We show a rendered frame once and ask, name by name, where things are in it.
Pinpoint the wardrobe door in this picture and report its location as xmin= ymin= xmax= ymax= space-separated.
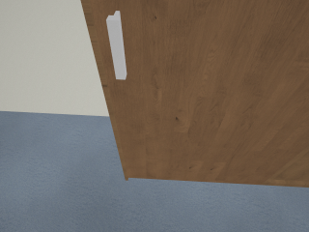
xmin=90 ymin=0 xmax=309 ymax=185
xmin=268 ymin=146 xmax=309 ymax=182

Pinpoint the handle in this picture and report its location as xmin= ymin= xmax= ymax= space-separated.
xmin=106 ymin=11 xmax=127 ymax=80

